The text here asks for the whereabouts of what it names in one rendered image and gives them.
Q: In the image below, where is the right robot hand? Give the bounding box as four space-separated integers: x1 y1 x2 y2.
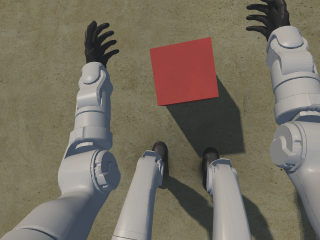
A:
246 0 290 41

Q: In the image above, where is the left robot hand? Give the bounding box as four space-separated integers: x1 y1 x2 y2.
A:
84 20 119 69

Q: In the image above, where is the left robot upper arm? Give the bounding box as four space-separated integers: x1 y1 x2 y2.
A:
0 149 121 240

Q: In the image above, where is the left robot foot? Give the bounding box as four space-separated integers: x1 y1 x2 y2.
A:
152 141 167 164

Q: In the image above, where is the carton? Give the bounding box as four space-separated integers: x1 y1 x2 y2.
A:
149 37 219 106

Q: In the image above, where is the robot left shin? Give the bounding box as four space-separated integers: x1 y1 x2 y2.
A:
136 150 162 168

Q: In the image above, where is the left robot forearm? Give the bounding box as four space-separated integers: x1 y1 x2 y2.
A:
57 62 113 187

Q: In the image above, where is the right robot upper arm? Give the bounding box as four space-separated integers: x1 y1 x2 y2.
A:
269 120 320 240

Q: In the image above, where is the right robot forearm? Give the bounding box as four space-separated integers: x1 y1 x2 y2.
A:
266 25 320 125

